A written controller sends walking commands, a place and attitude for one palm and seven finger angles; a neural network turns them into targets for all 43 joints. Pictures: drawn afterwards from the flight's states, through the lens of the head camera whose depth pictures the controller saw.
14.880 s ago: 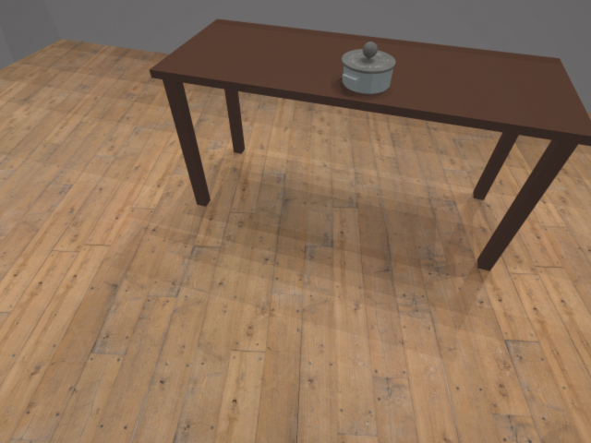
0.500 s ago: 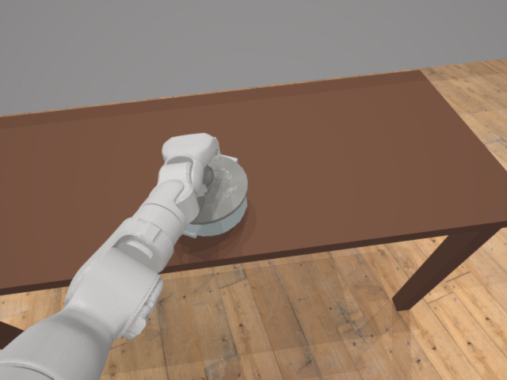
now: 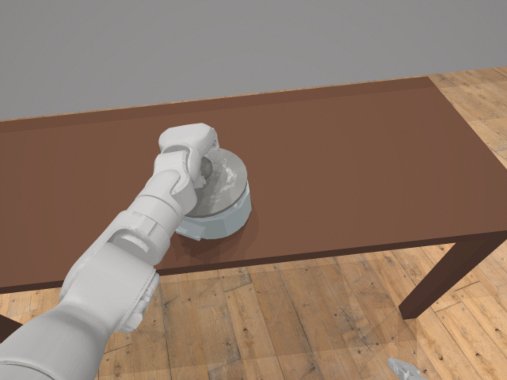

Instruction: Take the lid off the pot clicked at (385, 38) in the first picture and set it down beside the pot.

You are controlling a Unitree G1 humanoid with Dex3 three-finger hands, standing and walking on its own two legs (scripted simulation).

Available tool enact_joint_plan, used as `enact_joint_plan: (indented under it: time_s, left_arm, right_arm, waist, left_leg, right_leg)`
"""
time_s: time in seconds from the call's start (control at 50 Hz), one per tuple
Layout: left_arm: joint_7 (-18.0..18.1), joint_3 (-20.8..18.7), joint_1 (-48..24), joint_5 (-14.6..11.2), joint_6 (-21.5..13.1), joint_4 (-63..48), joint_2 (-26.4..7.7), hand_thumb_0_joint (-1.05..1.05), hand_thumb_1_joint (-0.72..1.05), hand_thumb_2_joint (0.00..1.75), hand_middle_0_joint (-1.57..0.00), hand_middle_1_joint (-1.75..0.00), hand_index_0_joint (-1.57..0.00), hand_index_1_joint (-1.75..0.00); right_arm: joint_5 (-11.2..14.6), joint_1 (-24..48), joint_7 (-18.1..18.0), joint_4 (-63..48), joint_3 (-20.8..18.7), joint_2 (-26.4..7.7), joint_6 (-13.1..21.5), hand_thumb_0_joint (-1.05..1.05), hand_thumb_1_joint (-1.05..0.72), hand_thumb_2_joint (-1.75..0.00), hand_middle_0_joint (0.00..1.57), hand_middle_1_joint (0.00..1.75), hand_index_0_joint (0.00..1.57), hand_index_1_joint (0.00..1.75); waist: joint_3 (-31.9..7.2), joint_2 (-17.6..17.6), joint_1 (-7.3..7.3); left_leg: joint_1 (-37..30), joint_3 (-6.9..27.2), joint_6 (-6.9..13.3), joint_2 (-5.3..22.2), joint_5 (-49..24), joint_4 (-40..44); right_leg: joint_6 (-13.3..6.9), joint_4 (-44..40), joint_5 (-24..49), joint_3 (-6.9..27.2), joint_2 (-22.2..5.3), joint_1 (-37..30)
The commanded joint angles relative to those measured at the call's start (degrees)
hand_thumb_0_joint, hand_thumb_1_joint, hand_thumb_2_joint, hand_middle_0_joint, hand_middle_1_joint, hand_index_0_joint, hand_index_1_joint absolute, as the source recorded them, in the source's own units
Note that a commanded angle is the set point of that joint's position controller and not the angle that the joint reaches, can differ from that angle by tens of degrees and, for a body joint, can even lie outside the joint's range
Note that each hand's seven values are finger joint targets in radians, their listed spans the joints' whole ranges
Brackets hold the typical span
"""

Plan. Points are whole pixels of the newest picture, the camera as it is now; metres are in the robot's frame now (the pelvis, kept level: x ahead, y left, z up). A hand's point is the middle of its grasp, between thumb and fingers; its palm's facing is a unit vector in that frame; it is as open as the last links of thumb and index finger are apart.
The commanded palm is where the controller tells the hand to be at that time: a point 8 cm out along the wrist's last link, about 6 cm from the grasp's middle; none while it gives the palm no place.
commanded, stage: lift the lid straight up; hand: left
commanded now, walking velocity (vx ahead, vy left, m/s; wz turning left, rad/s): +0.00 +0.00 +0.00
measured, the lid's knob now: (200, 168) +0.48 +0.10 +0.05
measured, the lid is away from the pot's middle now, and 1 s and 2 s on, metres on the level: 0.01 0.01 0.06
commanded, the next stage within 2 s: move the lid sideways beside the pot in 1.40 s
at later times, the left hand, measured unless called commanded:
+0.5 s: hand (188, 150) +0.46 +0.10 +0.12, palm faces -0.24 -0.07 -0.97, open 7.5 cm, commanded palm +0.44 +0.10 +0.20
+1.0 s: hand (188, 129) +0.46 +0.09 +0.17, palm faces -0.20 -0.06 -0.98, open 7.5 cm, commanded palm +0.44 +0.09 +0.24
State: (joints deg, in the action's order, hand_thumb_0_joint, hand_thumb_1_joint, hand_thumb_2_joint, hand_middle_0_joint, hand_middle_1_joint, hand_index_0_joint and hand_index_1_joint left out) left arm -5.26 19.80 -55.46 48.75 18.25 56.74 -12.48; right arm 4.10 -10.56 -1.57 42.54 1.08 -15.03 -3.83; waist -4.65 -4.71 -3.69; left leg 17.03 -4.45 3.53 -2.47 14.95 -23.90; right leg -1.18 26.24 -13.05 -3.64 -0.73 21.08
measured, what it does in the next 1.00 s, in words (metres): stands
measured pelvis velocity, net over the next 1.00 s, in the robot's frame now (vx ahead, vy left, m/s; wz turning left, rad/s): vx -0.01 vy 0.01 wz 0.02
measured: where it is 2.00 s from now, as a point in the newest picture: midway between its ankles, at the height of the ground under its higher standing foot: outside the picture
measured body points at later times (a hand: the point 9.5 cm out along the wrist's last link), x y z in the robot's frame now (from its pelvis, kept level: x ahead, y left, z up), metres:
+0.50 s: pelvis +0.00 +0.01 +0.00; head +0.02 -0.03 +0.45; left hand +0.47 +0.10 +0.18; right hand +0.11 -0.24 -0.14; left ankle -0.04 +0.08 -0.74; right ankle +0.00 -0.10 -0.74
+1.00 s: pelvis -0.01 +0.01 +0.00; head +0.01 -0.03 +0.45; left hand +0.47 +0.09 +0.22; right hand +0.11 -0.23 -0.14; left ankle -0.04 +0.08 -0.74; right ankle +0.00 -0.10 -0.74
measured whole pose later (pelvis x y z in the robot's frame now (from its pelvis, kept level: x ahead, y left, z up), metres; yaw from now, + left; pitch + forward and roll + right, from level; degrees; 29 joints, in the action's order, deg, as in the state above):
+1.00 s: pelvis -0.01 +0.01 +0.00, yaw +1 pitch +6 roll +0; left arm -12.7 21.4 -65.0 48.6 21.6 53.0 -13.1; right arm 3.6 -11.5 -0.3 42.6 1.7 -15.4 -1.7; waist -4.3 -5.6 -2.9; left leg 15.0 -3.8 4.5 -4.1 13.5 -22.1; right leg -0.2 25.8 -12.6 -4.0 -2.3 19.3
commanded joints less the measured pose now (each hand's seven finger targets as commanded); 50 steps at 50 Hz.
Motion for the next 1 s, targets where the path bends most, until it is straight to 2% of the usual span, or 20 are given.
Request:
enact_joint_plan:
  time_s: [0.0,0.04,0.06,0.1,0.14,0.22,0.24,0.3,0.36,0.4,0.48,0.52,0.66,0.7,0.74,0.82,0.88,0.9,0.96,0.98]
  left_arm:
    - [2.4,-4.2,-37.7,1.9,-1.2,-18.2,-12.6,0.0,0.67,0.94,-0.87,-1.03,-0.87,-1.04]
    - [1.9,-4.3,-37.3,2.1,-1.4,-18.6,-13.2,0.0,0.67,0.94,-0.87,-1.03,-0.87,-1.04]
    - [1.5,-2.6,-36.7,2.2,-1.2,-17.4,-11.1,0.0,0.67,0.94,-0.87,-1.03,-0.87,-1.04]
    - [1.1,-3.4,-35.3,1.8,-0.6,-14.1,-11.2,0.0,0.67,0.94,-0.87,-1.03,-0.87,-1.04]
    - [1.4,-5.6,-35.9,1.5,0.3,-12.6,-14.4,0.0,0.67,0.94,-0.87,-1.03,-0.87,-1.04]
    - [1.0,-2.9,-41.9,1.7,-1.7,-20.5,-12.0,0.0,0.67,0.94,-0.87,-1.03,-0.87,-1.04]
    - [1.1,-3.7,-40.6,2.1,-1.7,-20.8,-13.0,0.0,0.67,0.94,-0.87,-1.03,-0.87,-1.04]
    - [1.0,-8.2,-37.2,2.0,-0.6,-18.0,-17.6,0.0,0.67,0.94,-0.87,-1.03,-0.87,-1.04]
    - [0.6,-3.0,-38.0,1.9,0.7,-17.0,-11.4,0.0,0.67,0.94,-0.87,-1.03,-0.87,-1.04]
    - [0.4,-6.2,-36.4,2.1,1.5,-16.5,-14.8,0.0,0.67,0.94,-0.87,-1.03,-0.87,-1.04]
    - [-1.1,-1.5,-41.7,1.8,1.9,-19.3,-10.6,0.0,0.67,0.94,-0.87,-1.03,-0.87,-1.04]
    - [-1.5,-3.5,-43.3,1.9,1.4,-20.7,-13.6,0.0,0.67,0.94,-0.87,-1.03,-0.87,-1.04]
    - [-1.6,-4.4,-45.9,1.8,1.5,-16.5,-14.6,0.0,0.67,0.94,-0.87,-1.03,-0.87,-1.04]
    - [-1.7,-4.8,-46.0,1.6,1.1,-17.4,-14.5,0.0,0.67,0.94,-0.87,-1.03,-0.87,-1.04]
    - [-1.9,-1.0,-48.8,2.1,1.1,-18.1,-10.7,0.0,0.67,0.94,-0.87,-1.03,-0.87,-1.04]
    - [-2.1,-5.4,-44.9,1.9,2.4,-15.2,-14.9,0.0,0.67,0.94,-0.87,-1.03,-0.87,-1.04]
    - [-2.9,-3.0,-48.2,1.8,3.1,-16.9,-12.7,0.0,0.67,0.94,-0.87,-1.03,-0.87,-1.04]
    - [-3.4,-1.3,-47.9,1.6,2.9,-17.5,-10.4,0.0,0.67,0.94,-0.87,-1.03,-0.87,-1.04]
    - [-3.7,-4.6,-47.7,2.6,3.5,-17.8,-14.8,0.0,0.67,0.94,-0.87,-1.03,-0.87,-1.04]
    - [-4.1,-3.5,-48.7,2.3,3.5,-19.7,-13.5,0.0,0.67,0.94,-0.87,-1.03,-0.87,-1.04]
  right_arm:
    - [0.0,1.6,-0.2,-7.2,-2.0,-5.7,2.7,0.0,-0.9,-0.9,0.2,0.3,0.2,0.3]
    - [0.0,1.4,0.0,-7.1,-1.9,-5.6,2.8,0.0,-0.9,-0.9,0.2,0.3,0.2,0.3]
    - [0.1,1.4,0.1,-6.9,-1.9,-5.5,2.6,0.0,-0.9,-0.9,0.2,0.3,0.2,0.3]
    - [0.2,0.7,0.0,-6.5,-1.9,-5.9,2.4,0.0,-0.9,-0.9,0.2,0.3,0.2,0.3]
    - [0.2,1.1,-0.3,-6.1,-1.5,-6.3,2.0,0.0,-0.9,-0.9,0.2,0.3,0.2,0.3]
    - [0.1,1.4,0.0,-6.9,-1.9,-5.7,3.6,0.0,-0.9,-0.9,0.2,0.3,0.2,0.3]
    - [0.0,1.0,0.2,-6.9,-2.0,-5.6,3.7,0.0,-0.9,-0.9,0.2,0.3,0.2,0.3]
    - [-0.3,1.2,0.3,-6.8,-1.7,-6.2,3.0,0.0,-0.9,-0.9,0.2,0.3,0.2,0.3]
    - [0.1,2.0,0.9,-6.6,-1.8,-5.8,3.1,0.0,-0.9,-0.9,0.2,0.3,0.2,0.3]
    - [0.0,2.5,1.1,-6.9,-1.7,-6.4,2.7,0.0,-0.9,-0.9,0.2,0.3,0.2,0.3]
    - [0.2,2.7,1.3,-7.0,-1.7,-5.9,3.1,0.0,-0.9,-0.9,0.2,0.3,0.2,0.3]
    - [0.0,3.0,1.1,-7.4,-1.5,-6.1,3.3,0.0,-0.9,-0.9,0.2,0.3,0.2,0.3]
    - [0.1,2.3,0.3,-6.3,-1.1,-6.0,4.0,0.0,-0.9,-0.9,0.2,0.3,0.2,0.3]
    - [-0.1,2.5,0.3,-7.0,-1.1,-5.9,4.6,0.0,-0.9,-0.9,0.2,0.3,0.2,0.3]
    - [0.0,2.6,0.6,-6.6,-1.2,-5.5,4.9,0.0,-0.9,-0.9,0.2,0.3,0.2,0.3]
    - [-0.4,2.6,1.0,-6.9,-1.0,-6.1,4.6,0.0,-0.9,-0.9,0.2,0.3,0.2,0.3]
    - [-0.1,2.9,1.1,-6.9,-1.0,-5.9,4.6,0.0,-0.9,-0.9,0.2,0.3,0.2,0.3]
    - [-0.1,3.3,1.3,-7.7,-1.1,-5.6,4.8,0.0,-0.9,-0.9,0.2,0.3,0.2,0.3]
    - [-0.4,3.1,1.4,-7.2,-1.2,-6.1,4.8,0.0,-0.9,-0.9,0.2,0.3,0.2,0.3]
    - [-0.4,3.2,1.5,-7.5,-1.2,-5.9,4.9,0.0,-0.9,-0.9,0.2,0.3,0.2,0.3]
  waist:
    - [-27.3,6.5,-1.06]
    - [-28.0,5.0,-0.91]
    - [-26.8,5.7,-1.32]
    - [-23.6,7.9,-1.52]
    - [-22.2,9.4,-1.13]
    - [-27.6,5.3,-1.39]
    - [-28.9,4.6,-0.91]
    - [-27.9,7.7,0.28]
    - [-24.2,7.9,-0.56]
    - [-24.2,8.8,0.48]
    - [-25.0,6.7,-0.87]
    - [-26.2,6.3,-0.54]
    - [-23.2,8.6,-0.79]
    - [-24.6,8.3,-0.35]
    - [-24.5,5.6,-1.08]
    - [-24.9,7.8,0.32]
    - [-24.7,8.2,-0.25]
    - [-25.0,8.3,-0.32]
    - [-26.4,8.0,0.46]
    - [-27.6,7.5,0.24]
  left_leg:
    - [-9.6,4.9,0.8,1.1,-24.1,-0.6]
    - [-10.8,5.5,0.6,1.2,-25.3,-0.7]
    - [-10.9,5.5,0.5,1.3,-25.3,-0.7]
    - [-8.9,5.1,0.7,1.3,-23.4,-0.4]
    - [-6.5,4.5,0.7,1.0,-19.4,0.6]
    - [-12.2,6.1,0.5,1.4,-25.3,-0.5]
    - [-13.3,6.3,0.4,1.6,-27.2,-0.7]
    - [-10.1,5.8,0.3,1.4,-26.5,0.0]
    - [-10.0,5.6,0.3,1.6,-25.2,0.2]
    - [-8.9,5.7,0.2,1.6,-25.0,0.6]
    - [-12.2,6.6,0.0,1.7,-25.7,0.3]
    - [-12.7,6.8,0.0,1.5,-25.2,0.4]
    - [-10.9,6.6,-0.1,1.4,-20.0,1.8]
    - [-11.4,6.9,-0.2,1.3,-21.4,1.7]
    - [-13.3,7.3,-0.7,1.5,-22.0,1.5]
    - [-11.8,7.1,-0.6,1.3,-23.2,1.5]
    - [-11.5,7.1,-0.6,1.2,-23.1,1.7]
    - [-11.9,7.5,-0.5,1.2,-24.5,1.4]
    - [-13.4,7.7,-0.6,1.4,-27.2,1.2]
    - [-14.2,7.5,-0.6,1.3,-27.9,1.0]
  right_leg:
    - [-0.7,0.7,28.1,3.5,-0.3,-15.0]
    - [-0.7,0.9,28.0,3.4,-0.3,-14.9]
    - [-0.7,0.8,27.5,3.2,-0.1,-13.7]
    - [-0.7,0.0,26.2,3.0,0.0,-12.8]
    - [-0.5,-0.2,25.1,3.4,-0.2,-14.1]
    - [-0.8,0.8,26.7,2.9,-0.3,-13.0]
    - [-0.7,0.9,27.2,3.1,-0.2,-13.4]
    - [-0.8,0.6,28.4,3.2,-0.4,-16.4]
    - [-0.7,0.4,26.7,2.5,-0.2,-13.1]
    - [-0.9,0.3,26.5,2.7,-0.3,-14.5]
    - [-0.8,0.6,24.6,2.2,-0.2,-11.7]
    - [-0.9,0.5,24.2,2.5,-0.2,-12.6]
    - [-0.9,-0.2,20.8,2.3,-0.2,-11.8]
    - [-1.1,-0.1,21.4,2.5,-0.3,-12.5]
    - [-1.2,0.2,20.3,2.1,-0.2,-10.0]
    - [-1.2,0.1,22.2,2.4,-0.3,-12.8]
    - [-1.1,0.1,22.8,2.2,-0.4,-12.7]
    - [-1.2,0.1,22.9,2.2,-0.4,-12.4]
    - [-1.2,0.3,24.3,2.4,-0.3,-13.4]
    - [-1.1,0.3,25.2,2.5,-0.4,-13.8]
